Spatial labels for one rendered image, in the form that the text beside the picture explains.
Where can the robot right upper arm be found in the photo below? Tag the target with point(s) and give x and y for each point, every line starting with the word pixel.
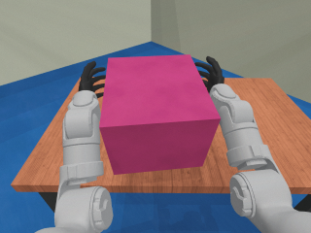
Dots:
pixel 263 197

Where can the left robot forearm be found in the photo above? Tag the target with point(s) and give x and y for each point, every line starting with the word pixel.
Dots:
pixel 80 141

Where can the carton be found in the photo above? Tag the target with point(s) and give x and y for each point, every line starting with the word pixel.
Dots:
pixel 156 114

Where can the right robot forearm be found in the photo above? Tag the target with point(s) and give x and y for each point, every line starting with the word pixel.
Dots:
pixel 245 148

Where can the left robot hand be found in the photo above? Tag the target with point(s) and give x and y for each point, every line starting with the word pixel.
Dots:
pixel 87 80

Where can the table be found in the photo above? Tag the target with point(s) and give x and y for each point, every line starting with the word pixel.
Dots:
pixel 283 127

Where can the right robot hand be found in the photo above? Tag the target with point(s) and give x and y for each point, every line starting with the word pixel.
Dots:
pixel 216 73

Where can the robot left upper arm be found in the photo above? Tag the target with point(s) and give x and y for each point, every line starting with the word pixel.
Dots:
pixel 82 210

